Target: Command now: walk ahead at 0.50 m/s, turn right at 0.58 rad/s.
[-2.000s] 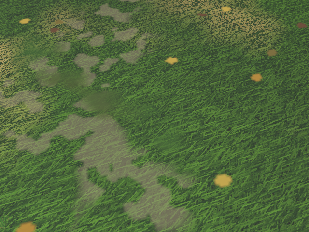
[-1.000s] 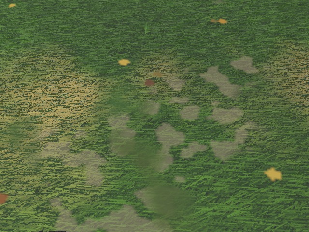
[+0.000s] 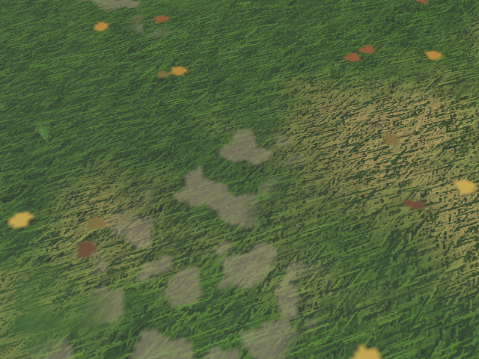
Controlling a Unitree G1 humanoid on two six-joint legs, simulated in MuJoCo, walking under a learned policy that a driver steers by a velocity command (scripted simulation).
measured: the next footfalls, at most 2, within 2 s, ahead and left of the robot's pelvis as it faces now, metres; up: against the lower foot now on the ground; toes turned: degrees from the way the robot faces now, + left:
left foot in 0.40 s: +0.41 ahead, +0.14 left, +0.00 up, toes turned +2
right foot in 0.88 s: +0.71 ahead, -0.01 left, +0.00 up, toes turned +22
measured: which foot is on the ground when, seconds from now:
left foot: up 0.00-0.38, down 0.40-0.90, up 0.92-1.00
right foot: down 0.00-0.42, up 0.44-0.86, down 0.88-1.00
